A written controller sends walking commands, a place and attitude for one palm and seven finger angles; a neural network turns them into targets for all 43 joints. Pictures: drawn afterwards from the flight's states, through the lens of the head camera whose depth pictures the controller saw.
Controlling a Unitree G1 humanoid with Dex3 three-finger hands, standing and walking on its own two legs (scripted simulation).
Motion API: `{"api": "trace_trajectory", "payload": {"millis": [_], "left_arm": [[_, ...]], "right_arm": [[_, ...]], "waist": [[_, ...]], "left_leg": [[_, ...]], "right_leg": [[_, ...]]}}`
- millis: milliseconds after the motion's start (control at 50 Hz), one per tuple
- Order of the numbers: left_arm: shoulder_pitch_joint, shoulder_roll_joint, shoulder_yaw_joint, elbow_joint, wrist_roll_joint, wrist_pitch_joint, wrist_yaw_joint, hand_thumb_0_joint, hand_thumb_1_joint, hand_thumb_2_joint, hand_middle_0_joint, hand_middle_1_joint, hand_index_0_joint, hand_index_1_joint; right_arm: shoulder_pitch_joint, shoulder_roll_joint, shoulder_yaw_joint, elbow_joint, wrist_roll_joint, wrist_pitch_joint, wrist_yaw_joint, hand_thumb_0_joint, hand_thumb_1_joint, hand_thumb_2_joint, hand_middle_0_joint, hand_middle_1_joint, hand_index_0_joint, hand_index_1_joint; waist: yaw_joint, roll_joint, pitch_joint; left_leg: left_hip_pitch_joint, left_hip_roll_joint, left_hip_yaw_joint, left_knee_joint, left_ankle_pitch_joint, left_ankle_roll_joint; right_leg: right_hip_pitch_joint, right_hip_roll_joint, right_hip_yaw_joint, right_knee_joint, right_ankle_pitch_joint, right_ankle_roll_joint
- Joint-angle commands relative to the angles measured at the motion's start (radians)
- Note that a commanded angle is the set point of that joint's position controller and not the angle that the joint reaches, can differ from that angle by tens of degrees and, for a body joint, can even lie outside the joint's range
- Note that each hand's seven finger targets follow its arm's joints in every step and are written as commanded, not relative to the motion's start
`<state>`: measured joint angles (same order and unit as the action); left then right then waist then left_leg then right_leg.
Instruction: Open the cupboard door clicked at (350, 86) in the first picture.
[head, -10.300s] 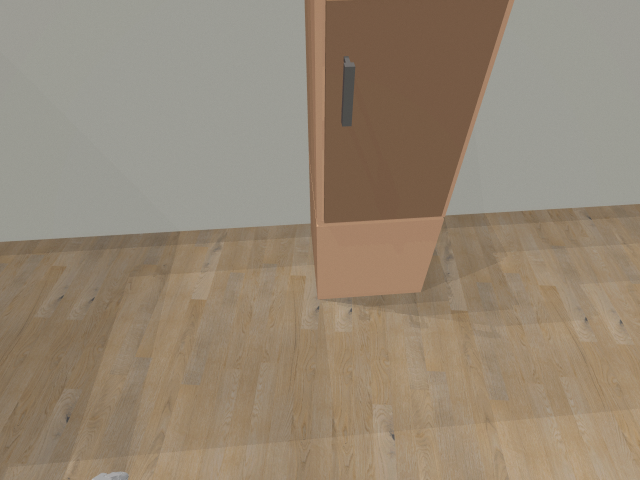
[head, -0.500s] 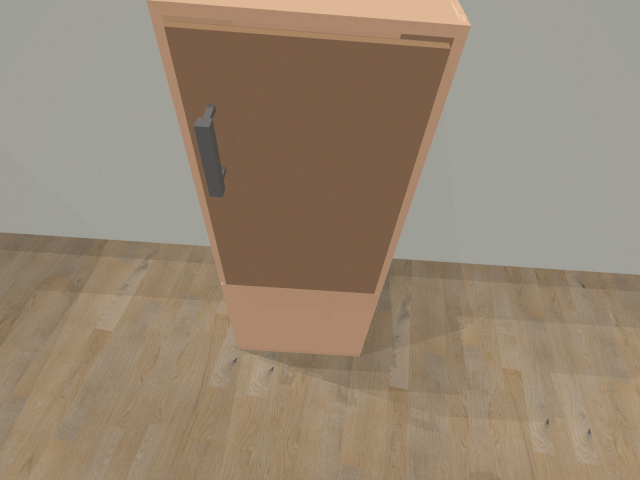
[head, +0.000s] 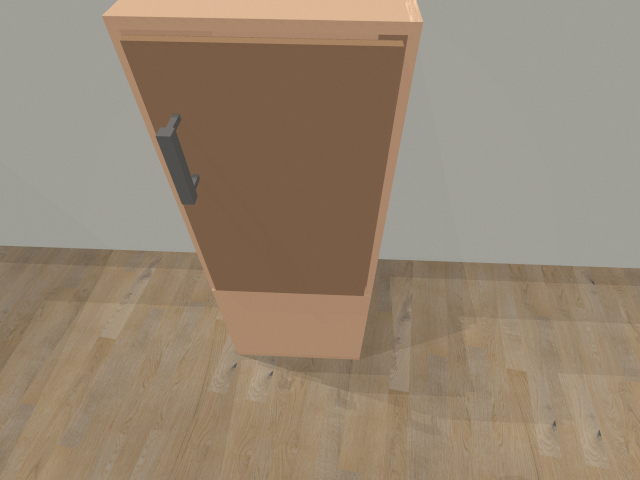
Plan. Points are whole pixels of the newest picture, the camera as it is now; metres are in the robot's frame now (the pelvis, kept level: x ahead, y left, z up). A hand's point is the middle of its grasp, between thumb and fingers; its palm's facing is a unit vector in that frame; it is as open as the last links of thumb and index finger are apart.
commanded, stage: come to a stop and stand still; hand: left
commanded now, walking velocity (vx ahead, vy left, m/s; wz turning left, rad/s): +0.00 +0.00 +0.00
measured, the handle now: (182, 160) +0.54 +0.25 +0.09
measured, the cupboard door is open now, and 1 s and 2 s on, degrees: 0 0 0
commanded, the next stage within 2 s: look again from close up in 0.28 s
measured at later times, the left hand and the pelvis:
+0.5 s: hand out of the picture -0.04 +0.18 -0.17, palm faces +0.02 -0.98 -0.19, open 7.4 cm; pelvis -0.02 +0.02 +0.00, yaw +0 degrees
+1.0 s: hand out of the picture +0.03 +0.21 -0.15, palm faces +0.12 -0.97 -0.22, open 7.3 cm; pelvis +0.00 +0.03 +0.00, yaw -1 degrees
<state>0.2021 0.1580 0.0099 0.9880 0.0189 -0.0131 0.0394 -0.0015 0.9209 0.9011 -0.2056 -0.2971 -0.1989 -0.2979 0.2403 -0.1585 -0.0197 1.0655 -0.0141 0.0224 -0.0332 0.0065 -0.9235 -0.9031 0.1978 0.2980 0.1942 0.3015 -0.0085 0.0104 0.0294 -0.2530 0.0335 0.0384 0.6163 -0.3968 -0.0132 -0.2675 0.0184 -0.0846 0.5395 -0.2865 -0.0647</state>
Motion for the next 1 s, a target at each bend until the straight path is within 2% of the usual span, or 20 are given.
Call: {"api": "trace_trajectory", "payload": {"millis": [0,20,60,140,280,300,320,340,380,420,480,520,540,660,880,900,920,940,960,980], "left_arm": [[0.052,0.116,0.026,-0.021,-0.010,-0.006,-0.002,0.000,0.900,0.900,-0.200,-0.300,-0.200,-0.300],[0.056,0.110,0.025,-0.018,-0.012,-0.006,-0.003,0.000,0.900,0.900,-0.200,-0.300,-0.200,-0.300],[0.065,0.110,0.023,0.006,-0.012,-0.002,-0.007,0.000,0.900,0.900,-0.200,-0.300,-0.200,-0.300],[0.091,0.110,0.011,0.043,-0.012,-0.006,-0.012,0.000,0.900,0.900,-0.200,-0.300,-0.200,-0.300],[0.124,0.095,0.004,0.077,-0.010,-0.008,-0.012,0.000,0.900,0.900,-0.200,-0.300,-0.200,-0.300],[0.230,0.118,0.006,0.119,0.001,-0.029,0.032,0.000,0.900,0.900,-0.200,-0.300,-0.200,-0.300],[0.184,0.178,0.010,0.071,-0.001,-0.037,0.023,0.000,0.900,0.900,-0.200,-0.300,-0.200,-0.300],[0.141,0.159,0.010,0.053,0.000,-0.041,0.016,0.000,0.900,0.900,-0.200,-0.300,-0.200,-0.300],[0.100,0.142,0.014,0.040,-0.002,-0.044,0.009,0.000,0.900,0.900,-0.200,-0.300,-0.200,-0.300],[0.109,0.101,0.005,0.049,-0.006,-0.033,0.003,0.000,0.900,0.900,-0.200,-0.300,-0.200,-0.300],[0.142,0.075,-0.003,0.071,-0.007,-0.023,-0.004,0.000,0.900,0.900,-0.200,-0.300,-0.200,-0.300],[0.158,0.064,-0.006,0.083,-0.009,-0.022,-0.005,0.000,0.900,0.900,-0.200,-0.300,-0.200,-0.300],[0.161,0.062,-0.008,0.087,-0.010,-0.022,-0.005,0.000,0.900,0.900,-0.200,-0.300,-0.200,-0.300],[0.157,0.060,-0.007,0.094,-0.011,-0.019,-0.004,0.000,0.900,0.900,-0.200,-0.300,-0.200,-0.300],[0.135,0.073,-0.001,0.105,-0.010,-0.018,-0.004,0.000,0.900,0.900,-0.200,-0.300,-0.200,-0.300],[0.134,0.076,-0.002,0.105,-0.010,-0.018,-0.003,0.000,0.900,0.900,-0.200,-0.300,-0.200,-0.300],[0.229,0.107,-0.002,0.142,-0.002,-0.026,0.037,0.000,0.900,0.900,-0.200,-0.300,-0.200,-0.300],[-0.554,0.338,0.125,-1.402,-0.207,-0.251,0.019,0.000,0.877,0.890,-0.202,-0.315,-0.202,-0.315],[-0.128,0.262,0.106,-1.178,-0.129,-0.202,0.062,0.000,0.853,0.880,-0.203,-0.330,-0.203,-0.330],[0.138,0.049,-0.007,-1.013,-0.157,-0.071,0.093,0.000,0.830,0.870,-0.205,-0.345,-0.205,-0.345]], "right_arm": [[0.107,-0.049,-0.002,0.000,0.000,-0.030,0.003,0.000,-0.900,-0.900,0.200,0.300,0.200,0.300],[0.092,-0.065,0.000,0.001,-0.005,-0.034,0.002,0.000,-0.900,-0.900,0.200,0.300,0.200,0.300],[0.049,-0.065,0.005,0.001,-0.004,-0.039,0.000,0.000,-0.900,-0.900,0.200,0.300,0.200,0.300],[0.066,-0.067,0.013,0.012,-0.001,-0.039,-0.002,0.000,-0.900,-0.900,0.200,0.300,0.200,0.300],[0.107,-0.053,0.021,0.037,-0.002,-0.037,-0.001,0.000,-0.900,-0.900,0.200,0.300,0.200,0.300],[-0.012,-0.117,0.000,-0.022,0.009,-0.044,0.008,0.000,-0.900,-0.900,0.200,0.300,0.200,0.300],[0.071,-0.039,0.008,-0.053,0.009,-0.024,0.012,0.000,-0.900,-0.900,0.200,0.300,0.200,0.300],[0.102,-0.045,0.007,-0.047,0.006,-0.027,0.017,0.000,-0.900,-0.900,0.200,0.300,0.200,0.300],[0.174,-0.030,0.009,-0.038,0.000,-0.038,0.022,0.000,-0.900,-0.900,0.200,0.300,0.200,0.300],[0.161,-0.050,0.011,-0.044,-0.003,-0.046,0.019,0.000,-0.900,-0.900,0.200,0.300,0.200,0.300],[0.141,-0.058,0.018,-0.048,-0.003,-0.055,0.012,0.000,-0.900,-0.900,0.200,0.300,0.200,0.300],[0.141,-0.070,0.020,-0.043,-0.001,-0.060,0.009,0.000,-0.900,-0.900,0.200,0.300,0.200,0.300],[0.144,-0.074,0.021,-0.039,-0.001,-0.061,0.007,0.000,-0.900,-0.900,0.200,0.300,0.200,0.300],[0.150,-0.070,0.025,-0.004,-0.001,-0.064,0.006,0.000,-0.900,-0.900,0.200,0.300,0.200,0.300],[0.132,-0.066,0.027,0.037,0.000,-0.070,0.000,0.000,-0.900,-0.900,0.200,0.300,0.200,0.300],[0.127,-0.071,0.026,0.037,0.000,-0.069,0.000,0.000,-0.900,-0.900,0.200,0.300,0.200,0.300],[0.012,-0.116,0.012,-0.033,0.016,-0.064,0.010,0.000,-0.900,-0.900,0.200,0.300,0.200,0.300],[0.029,-0.293,-0.013,-0.394,0.062,-0.213,-0.036,0.000,-0.900,-0.900,0.200,0.300,0.200,0.300],[-0.064,-0.202,0.013,-0.346,0.050,-0.301,-0.071,0.000,-0.900,-0.900,0.200,0.300,0.200,0.300],[-0.058,-0.157,-0.001,-0.349,0.063,-0.334,-0.063,0.000,-0.900,-0.900,0.200,0.300,0.200,0.300]], "waist": [[-0.008,-0.011,-0.025],[0.007,0.024,-0.025],[0.024,0.084,-0.022],[0.019,0.005,0.026],[0.014,-0.024,0.070],[0.059,0.039,0.116],[-0.011,0.012,0.009],[-0.027,0.000,-0.037],[-0.048,0.007,-0.058],[-0.027,0.031,0.018],[0.002,0.054,0.081],[0.011,0.003,0.061],[0.011,-0.023,0.059],[0.013,-0.027,0.068],[0.015,0.004,0.036],[0.015,-0.010,0.035],[0.063,-0.201,0.052],[-0.087,0.041,-0.450],[0.014,0.208,-0.422],[-0.003,0.231,-0.219]], "left_leg": [[0.129,0.051,-0.041,-0.225,0.254,0.019],[0.114,0.095,-0.066,-0.220,0.344,0.031],[0.051,0.103,-0.078,-0.244,0.328,0.037],[0.035,0.078,-0.064,-0.270,0.215,0.025],[0.034,0.064,-0.059,-0.294,0.156,0.029],[-0.036,0.053,0.008,-0.069,0.109,-0.006],[-0.026,0.017,-0.031,-0.009,0.005,0.003],[0.022,0.029,-0.034,-0.008,0.016,0.009],[0.097,0.024,-0.028,-0.103,0.135,0.022],[0.021,0.050,-0.075,-0.182,0.142,0.038],[-0.065,0.073,-0.120,-0.276,0.121,0.059],[-0.068,0.075,-0.128,-0.296,0.121,0.064],[-0.061,0.072,-0.126,-0.300,0.117,0.064],[-0.034,0.064,-0.111,-0.315,0.135,0.062],[0.029,0.068,-0.089,-0.302,0.280,0.061],[0.034,0.066,-0.088,-0.296,0.282,0.060],[-0.034,0.092,-0.048,-0.099,0.290,0.029],[0.212,-0.033,-0.052,-0.207,0.356,0.045],[0.225,-0.010,-0.028,-0.212,0.429,0.037],[0.087,-0.001,-0.053,-0.228,0.356,-0.008]], "right_leg": [[-0.011,-0.158,0.182,-0.143,0.266,-0.020],[0.008,-0.126,0.152,-0.141,0.252,0.009],[0.081,-0.114,0.131,-0.143,0.208,0.028],[0.077,-0.128,0.152,-0.204,0.136,0.023],[0.044,-0.124,0.160,-0.256,0.011,0.020],[0.028,-0.193,0.222,-0.236,0.430,0.098],[0.046,-0.266,0.306,-0.275,0.206,0.033],[-0.004,-0.250,0.280,-0.285,-0.011,-0.039],[-0.043,-0.189,0.195,-0.230,-0.047,-0.044],[-0.053,-0.139,0.163,-0.191,-0.097,-0.014],[0.014,-0.102,0.129,-0.138,-0.016,0.008],[0.057,-0.100,0.125,-0.124,0.029,0.014],[0.061,-0.101,0.128,-0.125,0.035,0.016],[0.060,-0.111,0.129,-0.130,0.062,0.020],[0.094,-0.121,0.121,-0.119,0.172,0.024],[0.092,-0.121,0.127,-0.119,0.178,0.025],[0.083,-0.169,0.158,-0.138,0.472,0.049],[0.148,-0.070,0.112,-0.060,0.342,0.036],[0.122,-0.031,0.077,-0.016,0.173,0.013],[0.021,-0.038,0.021,-0.011,0.057,0.025]]}}
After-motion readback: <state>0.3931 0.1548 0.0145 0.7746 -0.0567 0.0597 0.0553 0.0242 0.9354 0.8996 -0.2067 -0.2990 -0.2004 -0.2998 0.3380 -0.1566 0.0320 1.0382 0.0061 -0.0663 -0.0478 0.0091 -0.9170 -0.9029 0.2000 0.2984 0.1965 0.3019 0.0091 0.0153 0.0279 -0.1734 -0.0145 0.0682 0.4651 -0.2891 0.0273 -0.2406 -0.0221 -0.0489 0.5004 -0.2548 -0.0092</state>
